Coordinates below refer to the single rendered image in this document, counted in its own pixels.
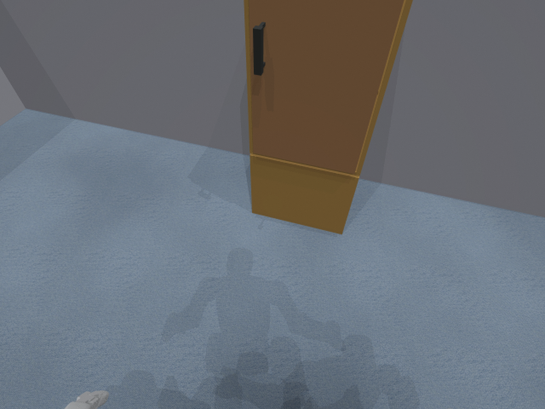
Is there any handle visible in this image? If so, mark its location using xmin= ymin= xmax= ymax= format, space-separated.
xmin=253 ymin=22 xmax=266 ymax=76

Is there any cupboard door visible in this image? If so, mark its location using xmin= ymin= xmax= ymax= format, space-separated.
xmin=249 ymin=0 xmax=404 ymax=174

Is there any left robot hand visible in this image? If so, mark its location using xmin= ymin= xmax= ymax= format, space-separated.
xmin=65 ymin=390 xmax=109 ymax=409

